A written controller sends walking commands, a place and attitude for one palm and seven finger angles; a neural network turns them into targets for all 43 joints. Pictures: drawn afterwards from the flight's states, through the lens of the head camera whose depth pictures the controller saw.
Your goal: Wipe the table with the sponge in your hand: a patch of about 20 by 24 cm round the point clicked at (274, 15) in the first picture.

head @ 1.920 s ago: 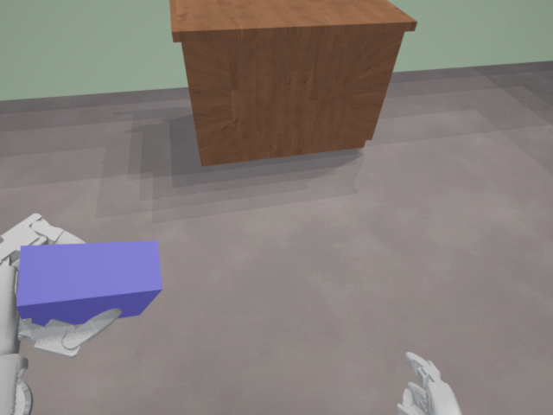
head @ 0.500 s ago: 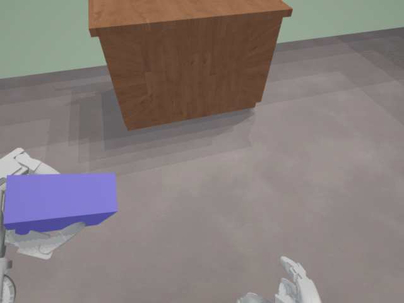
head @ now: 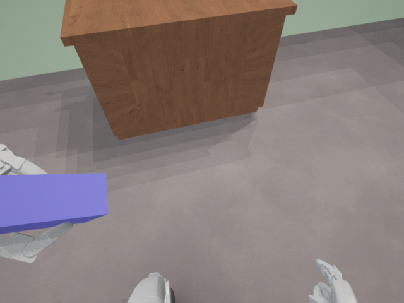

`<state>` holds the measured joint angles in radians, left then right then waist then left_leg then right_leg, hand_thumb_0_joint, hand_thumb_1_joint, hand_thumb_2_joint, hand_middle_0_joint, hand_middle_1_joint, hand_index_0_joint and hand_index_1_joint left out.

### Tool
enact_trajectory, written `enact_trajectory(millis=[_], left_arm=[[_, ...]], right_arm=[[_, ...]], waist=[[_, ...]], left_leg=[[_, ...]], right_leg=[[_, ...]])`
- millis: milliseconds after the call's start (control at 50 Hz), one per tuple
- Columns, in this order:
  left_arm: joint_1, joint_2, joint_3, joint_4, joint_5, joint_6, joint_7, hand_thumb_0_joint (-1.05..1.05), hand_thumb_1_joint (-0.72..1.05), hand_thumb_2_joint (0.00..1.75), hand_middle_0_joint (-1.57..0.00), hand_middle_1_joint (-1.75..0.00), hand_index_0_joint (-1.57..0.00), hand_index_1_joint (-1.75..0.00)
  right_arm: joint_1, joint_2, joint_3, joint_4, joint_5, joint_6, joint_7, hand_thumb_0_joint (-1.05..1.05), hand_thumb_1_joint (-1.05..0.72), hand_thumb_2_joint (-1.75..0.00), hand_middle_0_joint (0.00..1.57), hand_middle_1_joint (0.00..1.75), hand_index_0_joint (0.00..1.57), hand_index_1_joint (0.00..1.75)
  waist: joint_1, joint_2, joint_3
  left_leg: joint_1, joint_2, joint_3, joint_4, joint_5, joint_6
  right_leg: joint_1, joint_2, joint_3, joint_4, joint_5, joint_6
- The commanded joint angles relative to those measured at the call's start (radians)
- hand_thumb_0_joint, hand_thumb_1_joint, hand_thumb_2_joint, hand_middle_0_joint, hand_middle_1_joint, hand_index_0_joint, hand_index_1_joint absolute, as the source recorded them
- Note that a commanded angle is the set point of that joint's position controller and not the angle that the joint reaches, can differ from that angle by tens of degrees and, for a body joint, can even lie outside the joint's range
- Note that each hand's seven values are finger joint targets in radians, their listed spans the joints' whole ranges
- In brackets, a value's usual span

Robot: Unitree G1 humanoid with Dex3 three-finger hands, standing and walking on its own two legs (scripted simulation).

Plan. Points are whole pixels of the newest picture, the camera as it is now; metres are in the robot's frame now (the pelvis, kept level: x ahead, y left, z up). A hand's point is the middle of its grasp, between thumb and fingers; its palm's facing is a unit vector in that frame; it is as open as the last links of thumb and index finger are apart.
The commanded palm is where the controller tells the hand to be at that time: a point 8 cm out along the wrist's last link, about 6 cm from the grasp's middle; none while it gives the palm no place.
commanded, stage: walk to a spot facing it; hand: left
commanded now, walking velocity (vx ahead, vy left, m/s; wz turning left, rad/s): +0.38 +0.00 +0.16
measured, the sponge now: (63, 203) +0.23 +0.20 +0.16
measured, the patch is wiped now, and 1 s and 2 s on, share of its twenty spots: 0.00 0.00 0.00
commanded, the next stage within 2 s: turn to face it in 1.54 s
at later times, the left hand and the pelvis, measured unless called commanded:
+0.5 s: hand (88, 128) +0.35 +0.21 +0.18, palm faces +0.50 -0.71 -0.49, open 9.7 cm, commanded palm +0.30 +0.24 +0.18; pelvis +0.16 -0.05 -0.02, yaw +3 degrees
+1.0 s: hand (96, 74) +0.50 +0.24 +0.18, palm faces +0.55 -0.71 -0.44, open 9.7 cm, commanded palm +0.42 +0.26 +0.18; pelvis +0.31 -0.05 -0.01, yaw +11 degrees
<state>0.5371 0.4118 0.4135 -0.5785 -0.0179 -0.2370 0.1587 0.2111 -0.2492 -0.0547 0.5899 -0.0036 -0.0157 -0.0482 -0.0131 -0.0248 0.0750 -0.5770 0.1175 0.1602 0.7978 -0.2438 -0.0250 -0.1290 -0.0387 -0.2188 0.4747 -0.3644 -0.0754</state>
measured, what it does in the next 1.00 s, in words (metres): walks ahead: left foot, then right foot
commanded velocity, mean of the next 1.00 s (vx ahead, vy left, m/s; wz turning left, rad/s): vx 0.36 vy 0.00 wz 0.27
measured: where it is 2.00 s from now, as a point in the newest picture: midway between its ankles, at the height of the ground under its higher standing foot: (220, 234)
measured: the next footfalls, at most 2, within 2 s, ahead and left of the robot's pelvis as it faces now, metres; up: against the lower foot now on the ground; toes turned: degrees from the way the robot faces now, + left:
left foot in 0.12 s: +0.18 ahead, +0.13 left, +0.00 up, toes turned +11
right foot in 0.46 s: +0.23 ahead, -0.17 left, +0.00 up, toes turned -8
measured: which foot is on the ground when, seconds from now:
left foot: up 0.00-0.10, down 0.12-0.48, up 0.50-0.82, down 0.84-1.00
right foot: down 0.00-0.12, up 0.14-0.44, down 0.46-0.86, up 0.88-1.00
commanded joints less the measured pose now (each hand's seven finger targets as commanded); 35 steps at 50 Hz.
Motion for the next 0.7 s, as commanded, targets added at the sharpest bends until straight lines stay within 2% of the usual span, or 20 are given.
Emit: enact_trajectory(millis=[0, 40, 60, 80, 100, 120, 140, 180, 260, 340, 400, 420, 440, 460, 480, 500, 520, 540, 600, 680], left_arm=[[-0.093, 0.133, 0.092, -0.15, -0.011, -0.034, 0.04, 0.0, 0.1, 1.3, -1.2, -1.6, -1.2, -1.6], [-0.167, 0.136, 0.071, -0.178, -0.008, -0.038, 0.046, 0.0, 0.1, 1.3, -1.2, -1.6, -1.2, -1.6], [-0.172, 0.132, 0.057, -0.177, -0.008, -0.043, 0.044, 0.0, 0.1, 1.3, -1.2, -1.6, -1.2, -1.6], [-0.195, 0.137, 0.063, -0.206, -0.008, -0.054, 0.045, 0.0, 0.1, 1.3, -1.2, -1.6, -1.2, -1.6], [-0.227, 0.143, 0.067, -0.226, -0.017, -0.067, 0.043, 0.0, 0.1, 1.3, -1.2, -1.6, -1.2, -1.6], [-0.262, 0.197, 0.08, -0.196, -0.002, -0.064, 0.041, 0.0, 0.1, 1.3, -1.2, -1.6, -1.2, -1.6], [-0.246, 0.193, 0.086, -0.124, -0.005, -0.048, 0.024, 0.0, 0.1, 1.3, -1.2, -1.6, -1.2, -1.6], [-0.235, 0.2, 0.115, -0.201, -0.007, -0.046, 0.014, 0.0, 0.1, 1.3, -1.2, -1.6, -1.2, -1.6], [-0.087, 0.141, 0.126, -0.249, -0.018, -0.065, 0.013, 0.0, 0.1, 1.3, -1.2, -1.6, -1.2, -1.6], [-0.082, 0.07, 0.075, -0.144, -0.021, -0.06, 0.01, 0.0, 0.1, 1.3, -1.2, -1.6, -1.2, -1.6], [-0.145, 0.057, 0.047, -0.063, -0.009, -0.04, 0.009, 0.0, 0.1, 1.3, -1.2, -1.6, -1.2, -1.6], [-0.177, 0.063, 0.037, -0.047, -0.002, -0.028, 0.01, 0.0, 0.1, 1.3, -1.2, -1.6, -1.2, -1.6], [-0.207, 0.099, 0.045, -0.036, 0.009, -0.019, 0.012, 0.0, 0.1, 1.3, -1.2, -1.6, -1.2, -1.6], [-0.202, 0.146, 0.071, -0.018, 0.009, 0.0, 0.02, 0.0, 0.1, 1.3, -1.2, -1.6, -1.2, -1.6], [-0.261, 0.171, 0.073, -0.064, -0.001, -0.002, 0.022, 0.0, 0.1, 1.3, -1.2, -1.6, -1.2, -1.6], [-0.293, 0.138, 0.043, -0.059, 0.004, -0.01, 0.013, 0.0, 0.1, 1.3, -1.2, -1.6, -1.2, -1.6], [-0.253, 0.152, 0.058, -0.055, 0.006, -0.016, 0.01, 0.0, 0.1, 1.3, -1.2, -1.6, -1.2, -1.6], [-0.234, 0.149, 0.058, -0.089, 0.01, -0.028, 0.01, 0.0, 0.1, 1.3, -1.2, -1.6, -1.2, -1.6], [-0.204, 0.152, 0.079, -0.16, 0.013, -0.05, 0.015, 0.0, 0.1, 1.3, -1.2, -1.6, -1.2, -1.6], [-0.08, 0.159, 0.125, -0.234, 0.0, -0.059, 0.034, 0.0, 0.1, 1.3, -1.2, -1.6, -1.2, -1.6]], right_arm=[[-0.065, -0.035, -0.003, -0.169, 0.008, -0.06, -0.011, 0.0, -0.9, -0.9, 0.2, 0.3, 0.2, 0.3], [-0.038, -0.04, -0.008, -0.161, 0.004, -0.066, -0.023, 0.0, -0.9, -0.9, 0.2, 0.3, 0.2, 0.3], [-0.035, -0.051, -0.01, -0.164, 0.003, -0.07, -0.032, 0.0, -0.9, -0.9, 0.2, 0.3, 0.2, 0.3], [-0.043, -0.064, -0.01, -0.167, -0.002, -0.072, -0.031, 0.0, -0.9, -0.9, 0.2, 0.3, 0.2, 0.3], [-0.047, -0.065, -0.002, -0.17, 0.0, -0.082, -0.021, 0.0, -0.9, -0.9, 0.2, 0.3, 0.2, 0.3], [-0.051, -0.062, 0.011, -0.167, -0.001, -0.085, -0.008, 0.0, -0.9, -0.9, 0.2, 0.3, 0.2, 0.3], [-0.08, -0.066, 0.013, -0.147, -0.005, -0.081, -0.006, 0.0, -0.9, -0.9, 0.2, 0.3, 0.2, 0.3], [-0.097, -0.059, -0.003, -0.136, 0.005, -0.083, -0.005, 0.0, -0.9, -0.9, 0.2, 0.3, 0.2, 0.3], [-0.092, -0.055, -0.001, -0.136, 0.009, -0.11, 0.005, 0.0, -0.9, -0.9, 0.2, 0.3, 0.2, 0.3], [-0.066, -0.049, -0.001, -0.121, 0.013, -0.127, -0.005, 0.0, -0.9, -0.9, 0.2, 0.3, 0.2, 0.3], [-0.048, -0.05, -0.002, -0.111, 0.017, -0.122, -0.023, 0.0, -0.9, -0.9, 0.2, 0.3, 0.2, 0.3], [-0.044, -0.04, 0.001, -0.106, 0.019, -0.115, -0.025, 0.0, -0.9, -0.9, 0.2, 0.3, 0.2, 0.3], [-0.041, -0.015, 0.004, -0.106, 0.024, -0.107, -0.028, 0.0, -0.9, -0.9, 0.2, 0.3, 0.2, 0.3], [-0.09, -0.008, 0.014, -0.125, 0.021, -0.107, -0.029, 0.0, -0.9, -0.9, 0.2, 0.3, 0.2, 0.3], [-0.142, -0.037, 0.018, -0.119, 0.014, -0.115, -0.031, 0.0, -0.9, -0.9, 0.2, 0.3, 0.2, 0.3], [-0.103, -0.043, 0.008, -0.091, 0.01, -0.117, -0.028, 0.0, -0.9, -0.9, 0.2, 0.3, 0.2, 0.3], [-0.113, -0.043, 0.012, -0.091, 0.012, -0.109, -0.029, 0.0, -0.9, -0.9, 0.2, 0.3, 0.2, 0.3], [-0.121, -0.044, 0.016, -0.083, 0.008, -0.095, -0.026, 0.0, -0.9, -0.9, 0.2, 0.3, 0.2, 0.3], [-0.129, -0.044, 0.014, -0.096, 0.006, -0.072, -0.016, 0.0, -0.9, -0.9, 0.2, 0.3, 0.2, 0.3], [-0.121, -0.022, 0.0, -0.156, 0.008, -0.068, -0.006, 0.0, -0.9, -0.9, 0.2, 0.3, 0.2, 0.3]], waist=[[0.037, -0.112, -0.154], [0.001, -0.063, -0.217], [-0.018, 0.027, -0.255], [-0.015, 0.17, -0.305], [0.002, 0.322, -0.308], [-0.004, 0.231, -0.244], [-0.003, 0.18, -0.186], [0.015, 0.215, -0.128], [0.037, 0.278, -0.139], [0.017, 0.272, -0.138], [0.018, 0.169, -0.146], [0.018, 0.083, -0.15], [0.024, -0.146, -0.163], [0.057, -0.388, -0.136], [0.053, -0.261, -0.131], [0.024, -0.207, -0.133], [0.032, -0.157, -0.092], [0.032, -0.113, -0.08], [0.019, -0.109, -0.109], [0.05, -0.123, -0.152]], left_leg=[[0.118, -0.061, 0.088, -0.179, 0.015, 0.028], [0.349, -0.117, 0.139, -0.297, 0.113, 0.041], [0.523, -0.084, 0.077, -0.324, 0.158, 0.067], [0.675, 0.074, -0.187, -0.359, 0.224, 0.153], [0.784, 0.314, -0.567, -0.397, 0.408, 0.285], [0.689, 0.363, -0.679, -0.454, 0.329, 0.322], [0.58, 0.366, -0.649, -0.494, 0.168, 0.319], [0.441, 0.323, -0.511, -0.513, -0.011, 0.295], [0.218, 0.197, -0.215, -0.564, -0.213, 0.194], [0.221, 0.177, -0.142, -0.519, -0.244, 0.164], [0.228, 0.128, -0.103, -0.355, -0.257, 0.119], [0.206, 0.087, -0.07, -0.223, -0.257, 0.097], [0.084, 0.003, 0.003, 0.058, -0.264, 0.066], [-0.164, -0.1, -0.027, 0.347, -0.368, 0.037], [-0.224, -0.062, -0.142, 0.49, -0.327, 0.025], [-0.199, -0.022, -0.18, 0.523, -0.244, 0.017], [-0.2, -0.014, -0.172, 0.545, -0.21, 0.005], [-0.196, -0.006, -0.163, 0.53, -0.189, -0.001], [-0.141, -0.002, -0.108, 0.367, -0.132, 0.001], [-0.001, -0.021, 0.005, 0.0, -0.088, 0.016]], right_leg=[[0.134, -0.262, 0.158, -0.04, 0.714, -0.061], [0.064, -0.216, 0.094, 0.16, 0.742, -0.013], [-0.037, -0.188, 0.066, 0.323, 0.673, 0.027], [-0.185, -0.103, 0.049, 0.526, 0.353, 0.069], [-0.428, -0.006, 0.118, 0.745, -0.193, 0.085], [-0.499, 0.009, 0.216, 0.863, -0.263, 0.075], [-0.527, -0.047, 0.253, 0.88, -0.223, 0.081], [-0.528, -0.099, 0.26, 0.82, -0.165, 0.094], [-0.288, -0.09, 0.135, 0.512, -0.013, 0.102], [-0.179, -0.041, 0.034, 0.288, 0.017, 0.129], [-0.064, 0.001, -0.019, 0.094, 0.036, 0.136], [-0.013, -0.026, 0.033, 0.012, 0.013, 0.121], [0.058, -0.19, 0.278, -0.114, -0.058, 0.051], [0.168, -0.388, 0.645, -0.203, 0.07, -0.065], [0.176, -0.475, 0.697, -0.217, 0.179, -0.112], [0.149, -0.44, 0.623, -0.206, 0.16, -0.098], [0.12, -0.412, 0.568, -0.189, 0.246, -0.097], [0.112, -0.385, 0.454, -0.166, 0.357, -0.088], [0.149, -0.342, 0.214, -0.136, 0.534, -0.057], [0.189, -0.32, 0.114, -0.098, 0.658, -0.056]])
